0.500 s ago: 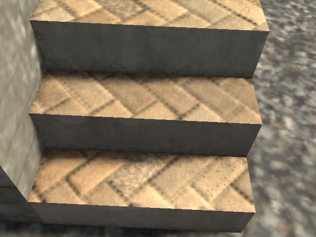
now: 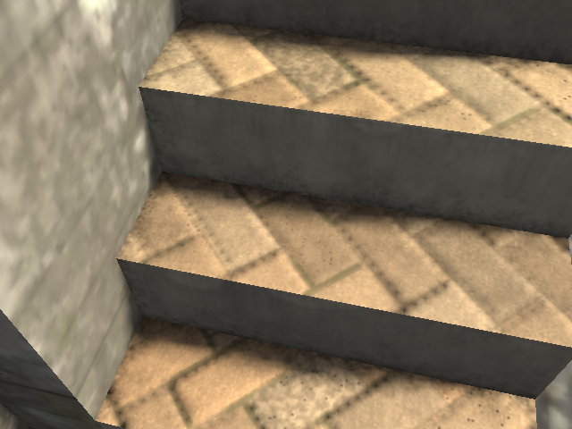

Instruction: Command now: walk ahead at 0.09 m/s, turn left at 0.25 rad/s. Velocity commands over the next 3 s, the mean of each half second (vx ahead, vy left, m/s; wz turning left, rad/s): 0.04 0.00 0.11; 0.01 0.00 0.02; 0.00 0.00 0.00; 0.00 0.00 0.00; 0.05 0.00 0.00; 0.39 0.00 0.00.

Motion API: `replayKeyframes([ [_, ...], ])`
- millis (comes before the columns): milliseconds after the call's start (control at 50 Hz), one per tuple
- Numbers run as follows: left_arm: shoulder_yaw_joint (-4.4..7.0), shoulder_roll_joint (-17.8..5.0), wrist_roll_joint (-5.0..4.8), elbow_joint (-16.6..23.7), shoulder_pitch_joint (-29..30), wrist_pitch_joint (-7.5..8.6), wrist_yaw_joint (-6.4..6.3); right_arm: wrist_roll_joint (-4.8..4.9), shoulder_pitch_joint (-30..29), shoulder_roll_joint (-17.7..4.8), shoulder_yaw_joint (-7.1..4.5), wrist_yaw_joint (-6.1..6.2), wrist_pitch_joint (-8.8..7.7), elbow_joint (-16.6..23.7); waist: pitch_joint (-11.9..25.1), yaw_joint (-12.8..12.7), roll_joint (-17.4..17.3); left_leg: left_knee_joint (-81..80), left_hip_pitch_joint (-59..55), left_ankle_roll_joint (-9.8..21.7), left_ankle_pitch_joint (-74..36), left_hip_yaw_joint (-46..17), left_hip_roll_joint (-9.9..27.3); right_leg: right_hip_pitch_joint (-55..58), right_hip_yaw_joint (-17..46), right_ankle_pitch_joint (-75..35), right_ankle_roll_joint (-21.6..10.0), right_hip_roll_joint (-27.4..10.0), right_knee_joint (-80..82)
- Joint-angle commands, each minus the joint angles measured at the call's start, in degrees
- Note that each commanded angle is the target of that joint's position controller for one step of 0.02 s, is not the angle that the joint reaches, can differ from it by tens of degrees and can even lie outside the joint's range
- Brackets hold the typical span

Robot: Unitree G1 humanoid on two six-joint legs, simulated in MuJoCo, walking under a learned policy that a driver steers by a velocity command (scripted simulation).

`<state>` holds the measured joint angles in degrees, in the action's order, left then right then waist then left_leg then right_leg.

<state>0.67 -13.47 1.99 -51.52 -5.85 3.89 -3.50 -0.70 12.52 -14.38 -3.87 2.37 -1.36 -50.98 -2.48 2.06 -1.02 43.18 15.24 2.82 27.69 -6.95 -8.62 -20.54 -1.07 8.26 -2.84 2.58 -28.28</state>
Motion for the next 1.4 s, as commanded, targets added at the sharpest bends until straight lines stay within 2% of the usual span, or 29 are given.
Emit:
replayKeyframes([
  [20,0.75,-5.0,-0.73,1.8,-3.7,-0.05,0.26,-1.21,7.9,-4.8,-0.89,0.88,2.13,-0.2,9.9,0.5,2.6,18.4,1.6,-2.8,7.5,-1.9,4.4,9.8,22.1,-39.3,-15.3,-24.9,9.4],
  [40,0.00,-3.5,-0.41,2.4,-0.7,-0.38,0.30,-1.44,5.8,-4.5,-0.89,0.39,2.76,0.0,7.6,1.4,3.3,15.9,0.2,-3.5,5.0,-1.8,5.3,5.6,17.5,-27.3,-12.3,-20.5,10.9],
  [60,-0.67,-2.6,0.09,2.9,1.0,-0.47,0.18,-1.83,4.7,-3.8,-0.56,-0.32,3.92,-0.5,6.1,1.7,5.2,13.0,-1.5,-4.6,3.8,-0.1,5.7,2.8,13.9,-21.4,-10.2,-17.9,11.6],
  [80,-0.61,-3.6,0.28,2.2,0.8,-0.83,0.16,-1.75,5.0,-2.6,-0.14,-0.85,4.64,-0.8,5.1,1.8,7.5,8.0,-3.1,-5.5,3.3,1.7,5.4,1.3,11.0,-15.4,-8.2,-14.8,12.2],
  [100,-0.33,-4.8,0.43,1.4,-0.3,-1.33,0.18,-1.24,4.3,-1.8,0.31,-1.00,5.01,-1.0,4.3,1.3,8.9,2.3,-3.1,-6.1,3.6,3.2,5.3,2.2,10.3,-10.4,-7.0,-13.0,12.4],
  [120,0.03,-5.8,0.38,0.8,-1.9,-1.57,0.25,-0.94,3.6,-1.2,0.62,-0.91,5.05,-1.4,4.5,0.3,9.5,-2.3,-2.9,-6.2,3.5,4.4,5.4,4.5,11.1,-6.9,-6.5,-12.8,12.6],
  [160,0.82,-7.2,-0.01,0.1,-3.7,-1.79,0.40,-0.53,3.6,-1.3,0.84,-0.47,4.62,-2.6,5.4,-0.6,10.2,-10.0,-3.4,-5.7,-0.6,5.9,5.9,8.1,13.1,-3.1,-5.9,-13.1,12.2],
  [180,1.15,-7.7,-1.58,3.2,2.2,-2.07,0.53,-0.01,-1.0,-1.3,0.94,-0.25,4.00,-1.0,3.5,0.2,11.7,-18.0,-0.7,-6.2,-7.0,3.9,9.6,9.3,13.1,6.0,-4.8,-11.6,10.3],
  [200,1.19,-6.8,-1.66,2.9,-0.3,-2.09,0.61,-0.35,-2.4,-2.6,0.93,-0.14,3.83,-1.3,4.5,-1.2,9.9,-21.9,-3.2,-5.9,-11.7,4.2,9.2,8.3,13.7,10.1,-3.5,-11.2,11.5],
  [240,1.86,-7.8,-1.35,1.7,-4.9,-1.53,0.84,-1.58,-0.4,-6.3,0.34,0.15,3.91,-1.8,5.3,-1.7,7.4,-18.0,-7.3,-4.6,-14.2,3.2,11.4,3.4,13.3,17.6,-0.8,-10.7,13.6],
  [260,2.19,-8.0,-1.19,1.6,-4.3,-1.65,0.68,-1.32,1.4,-5.8,0.39,-0.14,3.67,-2.8,3.6,-1.0,5.6,-16.1,-3.3,-3.2,-9.6,3.8,11.1,3.1,9.5,20.8,0.6,-8.6,14.4],
  [280,1.92,-6.6,-0.65,2.1,-1.4,-1.65,0.61,-1.05,1.6,-3.2,1.14,-0.37,3.07,-3.0,2.2,0.1,5.1,-17.6,-0.7,-2.2,-8.9,3.1,11.7,4.3,7.8,18.7,1.4,-7.8,12.6],
  [300,1.65,-4.6,-0.57,2.2,-1.0,-1.72,0.57,-1.26,1.2,-2.2,1.61,-0.54,2.39,-3.6,2.1,-0.4,2.5,-19.1,0.9,-2.0,-9.4,2.5,12.4,6.0,6.3,14.4,1.6,-7.0,10.5],
  [340,1.72,-3.8,-0.64,1.4,-3.3,-2.04,0.30,-1.48,-0.3,-2.1,1.92,-0.98,1.02,-4.1,2.7,-2.2,-2.3,-21.1,4.4,-2.1,-9.5,1.3,13.3,10.9,3.9,6.0,1.5,-5.5,6.8],
  [400,2.05,-4.2,-0.87,0.2,-4.7,-2.90,0.10,-0.97,-0.1,-2.0,2.65,-1.73,-0.20,-5.1,1.3,-2.9,-4.0,-22.8,7.3,-2.7,-8.1,0.8,13.5,13.9,3.7,1.8,1.0,-5.2,5.4],
  [520,2.43,-4.6,-0.84,-2.0,-5.0,-3.40,0.42,-0.81,2.3,-2.8,3.36,-1.77,-0.93,-7.2,-0.7,-2.3,-2.5,-23.5,6.7,-2.7,-10.1,1.3,12.8,14.0,3.9,-0.2,1.6,-5.1,5.9],
  [560,2.44,-4.4,-0.95,-2.4,-4.2,-3.69,0.30,-1.05,2.8,-3.3,3.50,-1.39,-1.26,-7.7,0.4,-2.0,-0.7,-23.0,5.2,-2.5,-12.2,1.5,12.8,14.2,3.9,-2.2,1.6,-5.3,6.1],
  [700,2.43,-4.2,-1.13,-4.2,-4.7,-4.20,0.27,-0.67,4.4,-2.8,4.06,-1.59,-1.14,-8.9,2.0,-1.7,-0.6,-22.3,2.0,-2.3,-20.7,2.5,12.3,14.4,4.0,-5.2,1.8,-5.5,6.2],
  [1140,2.35,-4.7,-1.33,-8.0,-5.3,-4.76,-0.34,-0.84,7.4,-4.0,4.39,-1.62,-0.90,-8.6,1.5,-1.7,-0.2,-23.9,0.2,-2.2,-25.2,3.1,11.9,13.9,4.0,-6.0,2.7,-5.9,6.7],
  [1400,2.17,-4.8,-1.42,-8.7,-5.7,-5.35,-0.25,-0.92,9.8,-3.9,4.04,-1.78,-0.82,-8.2,1.4,-2.0,0.0,-24.4,-0.5,-2.1,-25.4,2.7,11.8,13.0,3.9,-6.8,2.8,-6.2,6.2],
])
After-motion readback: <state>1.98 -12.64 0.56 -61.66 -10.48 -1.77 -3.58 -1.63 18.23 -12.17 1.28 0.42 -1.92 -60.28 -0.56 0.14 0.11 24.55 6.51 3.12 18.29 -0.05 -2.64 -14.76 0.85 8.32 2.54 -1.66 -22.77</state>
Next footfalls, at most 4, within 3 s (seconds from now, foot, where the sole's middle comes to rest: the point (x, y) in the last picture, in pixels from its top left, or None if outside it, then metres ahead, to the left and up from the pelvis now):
0.22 left None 0.01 0.14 -0.77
2.74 right None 0.16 -0.07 -0.77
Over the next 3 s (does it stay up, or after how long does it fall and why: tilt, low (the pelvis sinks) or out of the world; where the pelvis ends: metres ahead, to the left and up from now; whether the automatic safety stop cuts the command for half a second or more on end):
stays up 0.18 -0.01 0.01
